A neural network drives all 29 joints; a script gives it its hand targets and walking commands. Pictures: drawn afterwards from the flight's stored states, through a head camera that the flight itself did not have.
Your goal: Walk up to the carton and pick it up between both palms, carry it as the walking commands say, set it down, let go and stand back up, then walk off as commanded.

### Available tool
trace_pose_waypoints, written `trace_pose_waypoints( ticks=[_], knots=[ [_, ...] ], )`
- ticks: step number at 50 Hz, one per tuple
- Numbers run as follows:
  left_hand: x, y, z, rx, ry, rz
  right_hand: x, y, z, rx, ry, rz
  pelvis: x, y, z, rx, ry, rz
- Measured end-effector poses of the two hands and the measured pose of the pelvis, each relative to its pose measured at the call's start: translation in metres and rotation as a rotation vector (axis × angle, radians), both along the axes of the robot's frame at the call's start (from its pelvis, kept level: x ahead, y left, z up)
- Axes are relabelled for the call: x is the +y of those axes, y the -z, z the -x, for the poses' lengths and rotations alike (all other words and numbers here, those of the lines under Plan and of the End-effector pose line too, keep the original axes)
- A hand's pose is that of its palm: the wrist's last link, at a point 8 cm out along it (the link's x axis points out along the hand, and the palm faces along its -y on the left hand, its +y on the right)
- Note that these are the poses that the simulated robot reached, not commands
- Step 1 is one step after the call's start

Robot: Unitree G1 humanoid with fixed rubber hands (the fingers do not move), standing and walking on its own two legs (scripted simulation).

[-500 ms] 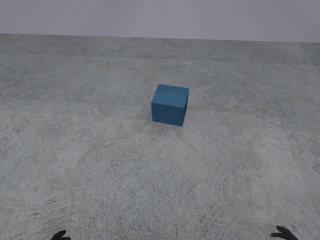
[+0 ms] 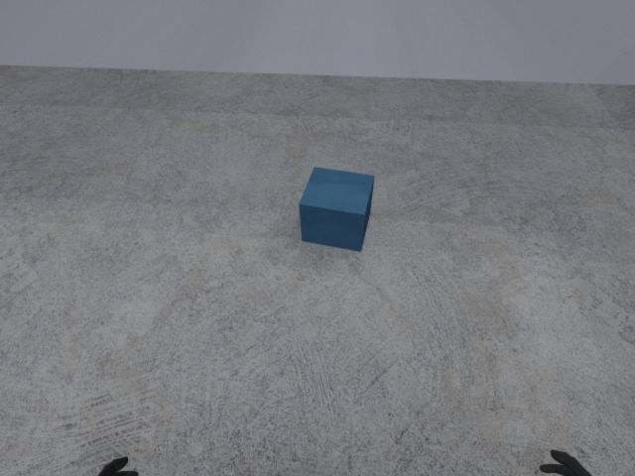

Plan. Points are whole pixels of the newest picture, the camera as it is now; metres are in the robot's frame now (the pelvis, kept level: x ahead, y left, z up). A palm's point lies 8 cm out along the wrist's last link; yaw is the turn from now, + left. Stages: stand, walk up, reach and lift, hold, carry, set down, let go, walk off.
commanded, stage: walk up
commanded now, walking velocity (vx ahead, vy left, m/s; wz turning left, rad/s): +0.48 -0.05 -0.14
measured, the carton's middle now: (337, 208) +1.22 -0.05 -0.67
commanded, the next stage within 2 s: none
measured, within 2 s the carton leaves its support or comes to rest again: neither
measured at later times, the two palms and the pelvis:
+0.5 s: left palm out of the picture +0.03 +0.20 -0.11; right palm (502, 371) +0.29 -0.27 -0.13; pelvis +0.15 -0.04 +0.00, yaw -2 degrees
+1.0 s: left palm (236, 250) +0.55 +0.19 -0.12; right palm (513, 354) +0.32 -0.29 -0.12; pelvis +0.40 -0.04 +0.00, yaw -2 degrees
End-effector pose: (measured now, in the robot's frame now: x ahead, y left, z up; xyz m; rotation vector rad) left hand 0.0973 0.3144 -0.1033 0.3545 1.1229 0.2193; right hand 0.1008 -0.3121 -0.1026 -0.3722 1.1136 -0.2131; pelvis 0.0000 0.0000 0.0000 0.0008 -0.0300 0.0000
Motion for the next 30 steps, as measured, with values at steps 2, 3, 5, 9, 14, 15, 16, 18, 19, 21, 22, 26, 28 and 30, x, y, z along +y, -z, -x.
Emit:
trace_pose_waypoints(
  ticks=[2,3,5,9,14,15,16,18,19,21,22,26,28,30],
  knots=[
    [-0.005,0.001,-0.004,0.01,-0.001,0.022,-0.001,0.002,0.007,0.01,0.02,-0.006,-0.003,0.0,-0.002,0.015,0.012,0.004],
    [-0.01,0.0,-0.007,0.01,0.005,0.034,-0.002,0.003,0.012,0.02,0.032,-0.013,-0.005,0.0,-0.004,0.02,0.015,0.009],
    [-0.025,0.0,-0.015,0.005,0.027,0.056,-0.004,0.008,0.022,0.045,0.053,-0.034,-0.011,-0.001,-0.008,0.025,0.016,0.019],
    [-0.059,0.006,-0.022,0.017,0.053,0.083,-0.012,0.025,0.03,0.097,0.077,-0.081,-0.03,0.003,-0.026,0.019,0.033,0.013],
    [-0.084,0.019,0.02,0.107,-0.065,0.068,-0.016,0.045,-0.005,0.109,0.053,-0.147,-0.048,0.011,-0.055,0.031,0.033,-0.013],
    [-0.087,0.017,0.033,0.145,-0.094,0.07,-0.013,0.042,-0.02,0.089,0.041,-0.164,-0.049,0.008,-0.062,0.031,0.035,-0.019],
    [-0.091,0.015,0.045,0.181,-0.119,0.073,-0.009,0.039,-0.037,0.067,0.027,-0.181,-0.05,0.005,-0.07,0.031,0.036,-0.024],
    [-0.098,0.009,0.062,0.243,-0.16,0.08,0.0,0.035,-0.071,0.03,-0.003,-0.211,-0.05,0.0,-0.085,0.033,0.036,-0.032],
    [-0.101,0.007,0.068,0.269,-0.177,0.085,0.005,0.034,-0.087,0.016,-0.019,-0.223,-0.05,-0.001,-0.093,0.035,0.036,-0.035],
    [-0.107,0.004,0.074,0.314,-0.208,0.094,0.016,0.032,-0.121,-0.007,-0.049,-0.242,-0.048,-0.002,-0.11,0.039,0.034,-0.041],
    [-0.109,0.003,0.074,0.334,-0.222,0.099,0.022,0.032,-0.138,-0.017,-0.064,-0.251,-0.046,-0.001,-0.119,0.042,0.033,-0.042],
    [-0.11,0.007,0.062,0.406,-0.264,0.12,0.052,0.032,-0.213,-0.069,-0.125,-0.279,-0.035,0.004,-0.157,0.053,0.029,-0.034],
    [-0.105,0.013,0.048,0.434,-0.279,0.13,0.069,0.032,-0.253,-0.103,-0.151,-0.285,-0.026,0.01,-0.18,0.062,0.028,-0.028],
    [-0.096,0.025,0.028,0.457,-0.289,0.141,0.083,0.033,-0.291,-0.143,-0.17,-0.271,-0.017,0.019,-0.206,0.067,0.025,-0.018]
  ],
)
